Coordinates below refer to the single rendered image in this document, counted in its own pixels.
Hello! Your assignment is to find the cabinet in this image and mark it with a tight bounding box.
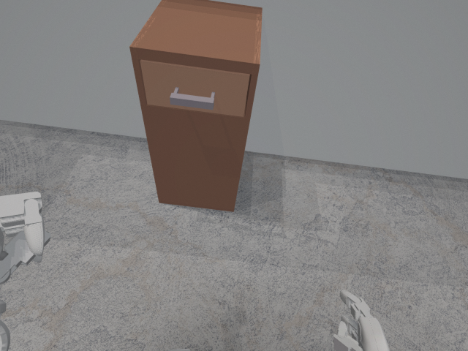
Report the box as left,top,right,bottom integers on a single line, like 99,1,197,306
129,0,263,212

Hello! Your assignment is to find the robot right hand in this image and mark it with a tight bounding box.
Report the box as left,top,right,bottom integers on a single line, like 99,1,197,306
333,290,390,351

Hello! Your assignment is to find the drawer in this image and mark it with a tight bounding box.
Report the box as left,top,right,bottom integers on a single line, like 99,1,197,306
140,60,250,117

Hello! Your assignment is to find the robot left hand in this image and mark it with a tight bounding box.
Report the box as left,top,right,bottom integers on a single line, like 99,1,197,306
0,192,50,284

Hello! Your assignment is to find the handle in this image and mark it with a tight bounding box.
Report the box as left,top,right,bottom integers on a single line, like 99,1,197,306
170,87,215,110

